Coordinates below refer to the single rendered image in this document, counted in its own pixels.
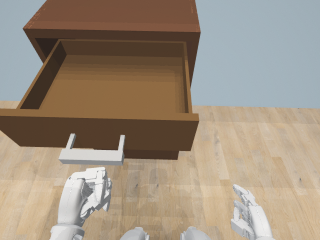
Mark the cabinet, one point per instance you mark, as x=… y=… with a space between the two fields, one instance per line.
x=124 y=20

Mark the robot left thigh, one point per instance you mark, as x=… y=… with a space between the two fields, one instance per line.
x=135 y=234

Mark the drawer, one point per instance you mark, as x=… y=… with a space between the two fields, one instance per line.
x=102 y=89

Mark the right robot shin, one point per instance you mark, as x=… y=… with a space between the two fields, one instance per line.
x=192 y=228

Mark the handle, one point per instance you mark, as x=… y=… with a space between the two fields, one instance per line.
x=91 y=156

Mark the right robot hand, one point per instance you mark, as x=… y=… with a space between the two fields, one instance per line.
x=254 y=222

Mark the left robot forearm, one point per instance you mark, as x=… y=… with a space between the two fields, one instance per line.
x=66 y=232

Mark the left robot hand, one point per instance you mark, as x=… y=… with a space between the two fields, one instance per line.
x=92 y=185

